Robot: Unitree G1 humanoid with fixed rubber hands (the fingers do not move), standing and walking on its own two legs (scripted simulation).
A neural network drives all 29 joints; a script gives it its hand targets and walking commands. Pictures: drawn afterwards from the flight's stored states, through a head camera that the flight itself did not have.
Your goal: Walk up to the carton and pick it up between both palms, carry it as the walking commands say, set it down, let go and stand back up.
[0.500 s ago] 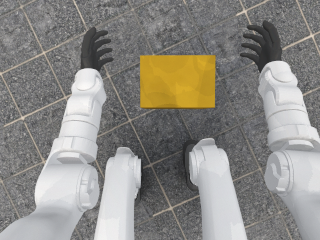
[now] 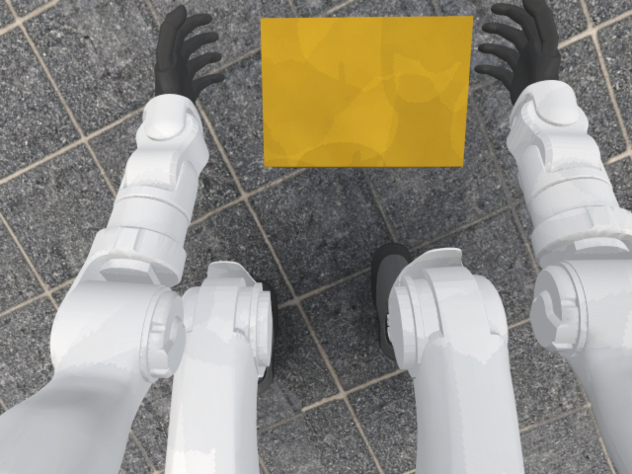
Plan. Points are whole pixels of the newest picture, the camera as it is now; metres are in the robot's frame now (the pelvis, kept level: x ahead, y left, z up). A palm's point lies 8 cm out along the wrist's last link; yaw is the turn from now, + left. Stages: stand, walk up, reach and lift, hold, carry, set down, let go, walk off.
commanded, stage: reach and lift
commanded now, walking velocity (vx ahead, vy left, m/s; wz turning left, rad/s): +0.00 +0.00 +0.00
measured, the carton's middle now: (357, 108) +0.48 -0.09 -0.30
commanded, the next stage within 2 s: none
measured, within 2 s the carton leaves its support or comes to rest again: leaves its support in 1.54 s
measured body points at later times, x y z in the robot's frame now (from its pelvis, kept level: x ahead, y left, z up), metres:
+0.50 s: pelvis -0.01 +0.00 -0.03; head +0.36 -0.03 +0.23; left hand +0.52 +0.11 -0.22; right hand +0.48 -0.27 -0.23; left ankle +0.09 +0.13 -0.36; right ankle +0.13 -0.12 -0.36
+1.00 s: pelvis -0.01 +0.00 -0.02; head +0.36 -0.03 +0.23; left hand +0.53 +0.07 -0.22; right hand +0.49 -0.25 -0.23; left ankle +0.09 +0.13 -0.36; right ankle +0.13 -0.12 -0.36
